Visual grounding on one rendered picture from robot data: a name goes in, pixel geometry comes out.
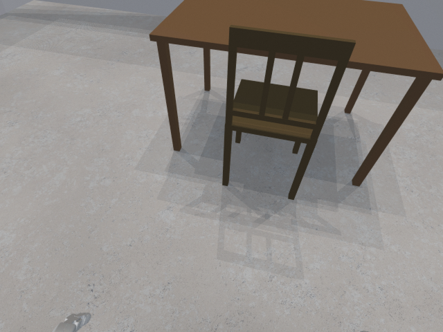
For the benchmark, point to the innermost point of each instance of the left robot hand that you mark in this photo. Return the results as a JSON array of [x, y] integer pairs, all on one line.
[[73, 323]]

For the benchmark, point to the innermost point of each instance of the table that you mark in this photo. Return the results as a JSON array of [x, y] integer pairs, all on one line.
[[387, 41]]

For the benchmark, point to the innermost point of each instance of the chair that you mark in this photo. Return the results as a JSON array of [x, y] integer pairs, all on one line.
[[278, 111]]

